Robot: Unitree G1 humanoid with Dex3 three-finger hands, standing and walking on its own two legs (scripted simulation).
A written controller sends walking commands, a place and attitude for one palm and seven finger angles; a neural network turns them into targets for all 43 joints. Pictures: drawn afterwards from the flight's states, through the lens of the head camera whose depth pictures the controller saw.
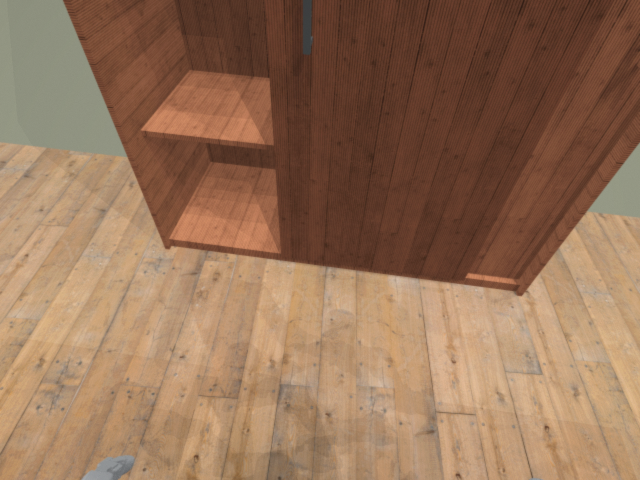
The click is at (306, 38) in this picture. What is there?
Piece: wardrobe's sliding door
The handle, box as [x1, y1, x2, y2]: [303, 0, 312, 54]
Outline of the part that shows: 303,0 303,53 309,54 310,45 312,42 312,37 310,35 311,0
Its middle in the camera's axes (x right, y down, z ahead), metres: -0.03 -0.49 +0.82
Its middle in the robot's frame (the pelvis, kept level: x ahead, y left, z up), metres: +0.97 +0.09 +0.19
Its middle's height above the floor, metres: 0.96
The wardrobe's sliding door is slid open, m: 0.47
